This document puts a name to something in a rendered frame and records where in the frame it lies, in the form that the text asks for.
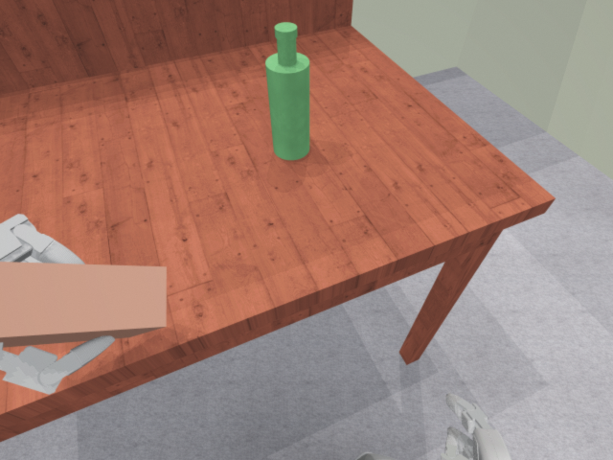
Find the sponge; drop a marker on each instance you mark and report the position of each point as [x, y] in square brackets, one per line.
[44, 303]

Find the right robot hand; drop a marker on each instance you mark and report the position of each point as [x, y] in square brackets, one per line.
[487, 443]

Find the left robot hand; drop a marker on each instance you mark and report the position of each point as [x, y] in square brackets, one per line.
[34, 368]

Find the table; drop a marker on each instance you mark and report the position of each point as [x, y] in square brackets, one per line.
[138, 132]

